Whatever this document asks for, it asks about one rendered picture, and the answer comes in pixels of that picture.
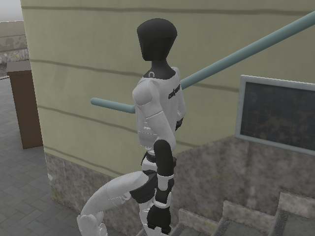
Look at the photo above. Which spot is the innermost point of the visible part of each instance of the stairs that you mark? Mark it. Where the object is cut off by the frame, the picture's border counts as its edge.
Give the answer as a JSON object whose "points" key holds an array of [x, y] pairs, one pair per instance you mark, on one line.
{"points": [[284, 224]]}

